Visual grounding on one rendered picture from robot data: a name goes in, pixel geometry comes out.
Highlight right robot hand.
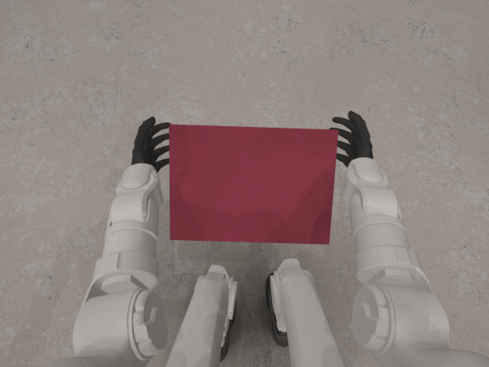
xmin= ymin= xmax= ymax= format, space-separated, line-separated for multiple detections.
xmin=330 ymin=111 xmax=374 ymax=167

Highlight robot right forearm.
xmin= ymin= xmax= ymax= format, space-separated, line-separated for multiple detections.
xmin=342 ymin=158 xmax=449 ymax=325

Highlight left robot thigh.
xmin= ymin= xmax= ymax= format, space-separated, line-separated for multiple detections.
xmin=166 ymin=272 xmax=238 ymax=367

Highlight robot left upper arm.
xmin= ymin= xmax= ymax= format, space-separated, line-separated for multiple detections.
xmin=42 ymin=287 xmax=169 ymax=367

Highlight right robot thigh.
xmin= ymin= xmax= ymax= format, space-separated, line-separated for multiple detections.
xmin=270 ymin=266 xmax=347 ymax=367

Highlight left robot hand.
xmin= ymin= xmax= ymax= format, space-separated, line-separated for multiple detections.
xmin=131 ymin=116 xmax=171 ymax=172

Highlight robot thigh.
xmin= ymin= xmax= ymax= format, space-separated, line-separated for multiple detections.
xmin=270 ymin=266 xmax=347 ymax=367
xmin=166 ymin=272 xmax=238 ymax=367

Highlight robot left forearm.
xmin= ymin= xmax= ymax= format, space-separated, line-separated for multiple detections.
xmin=73 ymin=163 xmax=164 ymax=355

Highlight carton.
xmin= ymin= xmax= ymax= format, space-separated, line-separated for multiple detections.
xmin=169 ymin=124 xmax=338 ymax=245

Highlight robot right upper arm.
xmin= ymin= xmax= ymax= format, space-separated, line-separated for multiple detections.
xmin=351 ymin=282 xmax=489 ymax=367

